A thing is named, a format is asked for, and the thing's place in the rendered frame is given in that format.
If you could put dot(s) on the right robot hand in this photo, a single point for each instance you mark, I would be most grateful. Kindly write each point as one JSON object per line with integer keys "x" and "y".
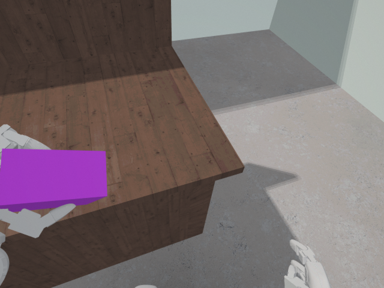
{"x": 313, "y": 275}

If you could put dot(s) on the sponge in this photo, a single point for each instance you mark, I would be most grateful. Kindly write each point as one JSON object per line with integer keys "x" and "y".
{"x": 42, "y": 178}

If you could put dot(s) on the table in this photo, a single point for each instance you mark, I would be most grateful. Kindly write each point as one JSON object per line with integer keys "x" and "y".
{"x": 102, "y": 75}

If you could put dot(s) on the left robot hand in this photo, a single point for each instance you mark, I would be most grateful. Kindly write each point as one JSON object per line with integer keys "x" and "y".
{"x": 27, "y": 222}

